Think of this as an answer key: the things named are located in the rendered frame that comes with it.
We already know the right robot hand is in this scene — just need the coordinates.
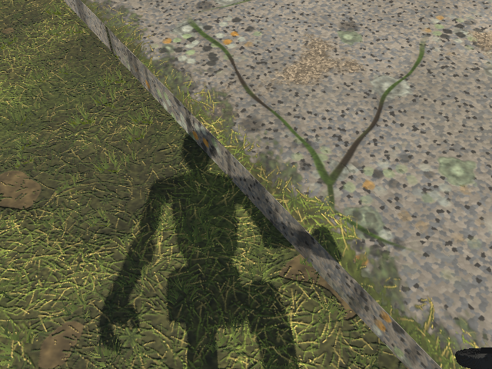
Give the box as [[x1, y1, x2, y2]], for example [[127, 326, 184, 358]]
[[455, 347, 492, 369]]

